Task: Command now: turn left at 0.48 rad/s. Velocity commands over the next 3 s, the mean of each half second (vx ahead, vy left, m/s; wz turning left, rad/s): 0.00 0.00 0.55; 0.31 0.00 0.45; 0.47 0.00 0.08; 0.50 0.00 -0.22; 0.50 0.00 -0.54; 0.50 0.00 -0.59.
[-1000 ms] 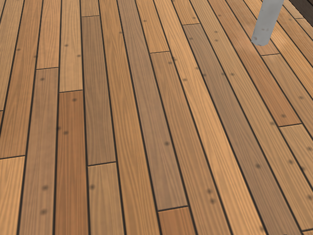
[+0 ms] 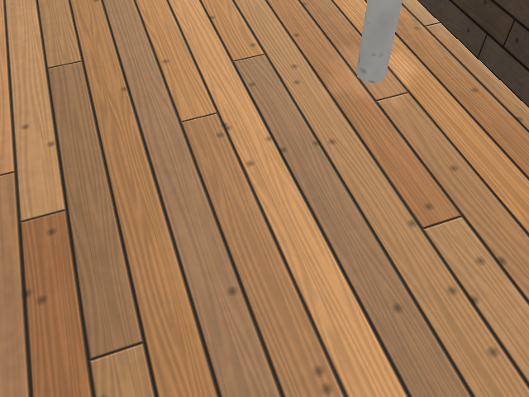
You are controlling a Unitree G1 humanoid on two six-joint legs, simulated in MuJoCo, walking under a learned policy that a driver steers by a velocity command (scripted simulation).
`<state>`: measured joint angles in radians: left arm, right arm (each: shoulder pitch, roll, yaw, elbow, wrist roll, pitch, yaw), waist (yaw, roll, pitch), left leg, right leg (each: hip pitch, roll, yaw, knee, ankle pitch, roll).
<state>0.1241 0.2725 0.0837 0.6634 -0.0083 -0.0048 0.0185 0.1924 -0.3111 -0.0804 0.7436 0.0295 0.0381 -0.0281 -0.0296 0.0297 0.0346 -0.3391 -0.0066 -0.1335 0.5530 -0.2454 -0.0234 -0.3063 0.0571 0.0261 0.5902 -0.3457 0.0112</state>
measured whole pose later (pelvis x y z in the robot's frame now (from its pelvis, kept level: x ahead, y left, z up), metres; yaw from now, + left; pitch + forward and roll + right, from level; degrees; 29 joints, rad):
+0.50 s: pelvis -0.02 +0.03 -0.01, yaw +18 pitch +2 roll +0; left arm 0.16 0.31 0.10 0.69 0.01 0.01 0.02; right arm 0.13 -0.30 -0.09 0.60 0.01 0.06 0.02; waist 0.02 -0.03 0.05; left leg -0.33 0.00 0.03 0.58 -0.29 0.03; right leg -0.33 -0.12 -0.14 0.76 -0.46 0.05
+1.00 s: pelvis +0.12 +0.06 +0.00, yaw +30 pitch +3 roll -1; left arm 0.11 0.28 0.06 0.70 0.00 -0.12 -0.03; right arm 0.37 -0.30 -0.06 0.71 0.02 -0.03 -0.01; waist -0.05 0.03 -0.03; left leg -0.18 -0.05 -0.18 0.66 -0.45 0.03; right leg -0.36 0.03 -0.01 0.51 -0.19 -0.02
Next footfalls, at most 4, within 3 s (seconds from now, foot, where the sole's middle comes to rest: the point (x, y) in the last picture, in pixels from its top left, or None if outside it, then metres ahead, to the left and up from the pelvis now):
0.02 right None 0.04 -0.11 -0.77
0.46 left None -0.01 0.14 -0.77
0.96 right None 0.24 0.00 -0.77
1.44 left None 0.40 0.38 -0.77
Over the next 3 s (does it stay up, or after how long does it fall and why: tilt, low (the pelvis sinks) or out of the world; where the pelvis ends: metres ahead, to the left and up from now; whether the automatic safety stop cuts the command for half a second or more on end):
stays up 1.12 0.41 -0.02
